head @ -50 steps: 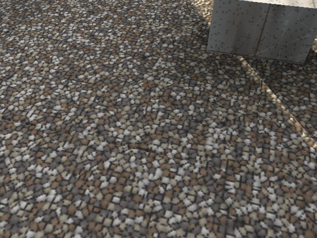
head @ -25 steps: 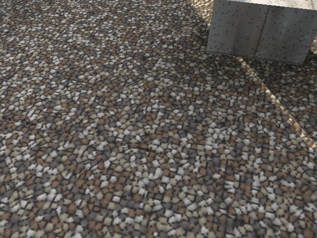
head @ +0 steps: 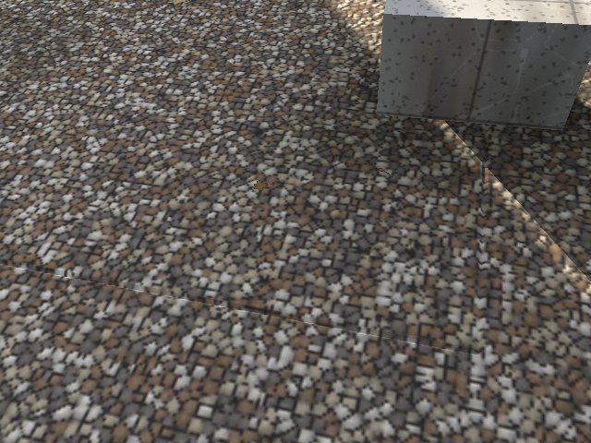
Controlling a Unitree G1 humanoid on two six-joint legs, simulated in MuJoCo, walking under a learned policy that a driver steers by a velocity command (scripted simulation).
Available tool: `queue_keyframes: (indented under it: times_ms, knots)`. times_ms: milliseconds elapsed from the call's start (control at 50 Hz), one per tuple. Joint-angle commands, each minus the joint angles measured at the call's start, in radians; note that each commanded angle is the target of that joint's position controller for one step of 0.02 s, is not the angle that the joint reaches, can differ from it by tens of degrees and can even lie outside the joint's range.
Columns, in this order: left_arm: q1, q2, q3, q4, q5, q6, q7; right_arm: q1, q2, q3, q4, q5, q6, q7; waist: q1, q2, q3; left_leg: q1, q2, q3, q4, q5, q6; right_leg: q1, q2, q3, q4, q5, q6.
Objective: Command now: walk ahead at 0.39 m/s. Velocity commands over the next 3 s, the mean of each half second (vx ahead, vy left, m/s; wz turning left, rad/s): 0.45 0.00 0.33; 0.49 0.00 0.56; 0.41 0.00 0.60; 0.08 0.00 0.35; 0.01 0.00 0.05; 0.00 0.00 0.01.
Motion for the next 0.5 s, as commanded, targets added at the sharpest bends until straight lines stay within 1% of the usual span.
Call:
queue_keyframes:
  times_ms: [20, 40, 60, 80, 100, 120, 140, 180, 220, 240, 280, 320, 380, 400, 420, 440, 460, 480, 500]
  knots:
    - [0.451, 0.24, 0.048, 0.074, 0.022, -0.014, -0.005, -0.111, 0.031, 0.02, -0.127, -0.006, -0.04, 0.005, 0.164, -0.386, -0.036, -0.668, -0.105, -0.006, 0.601, -0.148, 0.039, 0.539, -0.363, 0.765, -0.397, -0.269, -0.224]
    - [0.38, 0.188, 0.027, 0.07, 0.033, -0.033, -0.009, -0.131, -0.019, 0.01, -0.134, 0.024, -0.055, 0.008, 0.127, -0.253, 0.005, -0.762, -0.04, -0.139, 0.784, -0.112, 0.069, 0.476, -0.407, 0.831, -0.418, -0.433, -0.249]
    - [0.28, 0.126, 0.008, 0.035, 0.026, -0.044, -0.014, -0.167, -0.053, 0.005, -0.15, 0.035, -0.061, 0.015, 0.098, -0.172, 0.075, -0.812, 0.003, -0.162, 0.813, 0.002, 0.101, 0.407, -0.372, 0.698, -0.409, -0.428, -0.2]
    - [0.189, 0.095, -0.007, 0.009, 0.025, -0.047, -0.02, -0.16, -0.065, -0.001, -0.139, 0.026, -0.06, 0.014, 0.059, -0.125, 0.096, -0.782, 0.038, -0.156, 0.783, 0.112, 0.108, 0.347, -0.317, 0.541, -0.412, -0.294, -0.151]
    - [0.136, 0.078, -0.015, -0.007, 0.026, -0.046, -0.023, -0.152, -0.073, -0.011, -0.13, 0.013, -0.055, 0.01, 0.034, -0.113, 0.103, -0.726, 0.06, -0.165, 0.708, 0.184, 0.107, 0.29, -0.273, 0.412, -0.422, -0.149, -0.112]
    - [0.128, 0.053, -0.023, -0.008, 0.031, -0.042, -0.022, -0.139, -0.078, -0.018, -0.121, 0.009, -0.044, 0.011, 0.018, -0.126, 0.103, -0.662, 0.073, -0.162, 0.652, 0.225, 0.102, 0.253, -0.229, 0.295, -0.429, -0.033, -0.076]
    - [0.157, 0.045, -0.025, 0.0, 0.039, -0.04, -0.018, -0.13, -0.065, -0.019, -0.112, 0.01, -0.033, 0.015, 0.021, -0.134, 0.097, -0.63, 0.068, -0.151, 0.629, 0.26, 0.094, 0.241, -0.203, 0.215, -0.43, 0.068, -0.062]
    - [0.211, 0.062, -0.023, 0.013, 0.049, -0.039, -0.004, -0.157, -0.04, -0.018, -0.119, 0.006, -0.017, 0.022, 0.027, -0.103, 0.1, -0.656, 0.057, -0.146, 0.596, 0.318, 0.076, 0.254, -0.19, 0.129, -0.433, 0.224, -0.071]
    - [0.224, 0.084, -0.02, 0.008, 0.055, -0.037, 0.009, -0.228, -0.024, -0.016, -0.154, 0.002, -0.013, 0.026, 0.033, -0.08, 0.114, -0.701, 0.046, -0.156, 0.508, 0.382, 0.062, 0.266, -0.197, 0.08, -0.444, 0.31, -0.078]
    - [0.217, 0.088, -0.02, -0.001, 0.057, -0.035, 0.015, -0.265, -0.021, -0.014, -0.173, 0.001, -0.014, 0.029, 0.035, -0.079, 0.119, -0.7, 0.04, -0.148, 0.442, 0.421, 0.057, 0.262, -0.192, 0.048, -0.452, 0.332, -0.075]
    - [0.216, 0.095, -0.02, -0.018, 0.052, -0.035, 0.026, -0.339, -0.014, -0.008, -0.207, -0.001, -0.016, 0.038, 0.048, -0.084, 0.127, -0.654, 0.033, -0.092, 0.313, 0.496, 0.051, 0.249, -0.181, -0.016, -0.477, 0.347, -0.062]
    - [0.249, 0.103, -0.017, -0.017, 0.043, -0.033, 0.034, -0.409, -0.002, 0.0, -0.239, -0.004, -0.014, 0.051, 0.069, -0.078, 0.146, -0.634, 0.032, -0.047, 0.229, 0.525, 0.053, 0.28, -0.19, -0.06, -0.486, 0.377, -0.054]
    - [0.296, 0.112, -0.012, -0.014, 0.035, -0.018, 0.035, -0.49, 0.01, 0.01, -0.285, -0.002, -0.016, 0.073, 0.085, -0.068, 0.17, -0.651, 0.019, 0.004, 0.138, 0.477, 0.079, 0.396, -0.217, -0.11, -0.432, 0.496, -0.046]
    - [0.294, 0.121, -0.009, -0.02, 0.033, -0.012, 0.036, -0.504, 0.009, 0.01, -0.3, -0.002, -0.017, 0.081, 0.079, -0.074, 0.167, -0.632, 0.006, 0.03, 0.116, 0.442, 0.092, 0.426, -0.224, -0.129, -0.397, 0.593, -0.043]
    - [0.281, 0.136, -0.005, -0.03, 0.032, -0.006, 0.039, -0.506, -0.001, 0.005, -0.313, -0.001, -0.019, 0.088, 0.062, -0.091, 0.15, -0.584, -0.017, 0.063, 0.105, 0.399, 0.107, 0.447, -0.231, -0.147, -0.346, 0.76, -0.04]
    - [0.269, 0.154, 0.0, -0.041, 0.03, -0.001, 0.043, -0.49, -0.017, -0.003, -0.322, -0.001, -0.02, 0.093, 0.039, -0.118, 0.118, -0.524, -0.048, 0.096, 0.11, 0.346, 0.125, 0.471, -0.239, -0.159, -0.277, 0.957, -0.037]
    - [0.255, 0.171, 0.005, -0.054, 0.03, 0.007, 0.049, -0.439, -0.044, -0.016, -0.32, 0.0, -0.018, 0.097, 0.001, -0.152, 0.073, -0.445, -0.085, 0.124, 0.121, 0.289, 0.145, 0.49, -0.245, -0.167, -0.178, 1.14, -0.033]
    - [0.232, 0.192, 0.01, -0.068, 0.032, 0.015, 0.051, -0.327, -0.089, -0.037, -0.302, 0.002, -0.015, 0.099, -0.062, -0.182, 0.009, -0.305, -0.115, 0.127, 0.117, 0.248, 0.17, 0.473, -0.247, -0.164, -0.022, 1.239, -0.031]
    - [0.195, 0.203, 0.012, -0.089, 0.027, 0.016, 0.047, -0.164, -0.153, -0.069, -0.265, 0.002, -0.012, 0.091, -0.148, -0.174, -0.076, -0.064, -0.14, 0.102, 0.027, 0.306, 0.207, 0.384, -0.218, -0.168, 0.197, 1.177, -0.013]
Next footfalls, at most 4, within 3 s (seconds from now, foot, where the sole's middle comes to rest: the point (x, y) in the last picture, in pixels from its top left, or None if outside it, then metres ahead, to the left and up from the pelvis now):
0.52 left None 0.40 0.12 -0.77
0.98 right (309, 358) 0.73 0.02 -0.77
1.48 left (163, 353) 0.76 0.39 -0.77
1.92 right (231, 292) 0.94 0.23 -0.77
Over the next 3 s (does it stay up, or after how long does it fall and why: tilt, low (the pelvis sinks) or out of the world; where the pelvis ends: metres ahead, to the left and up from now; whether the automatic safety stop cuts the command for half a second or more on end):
stays up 0.85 0.27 0.00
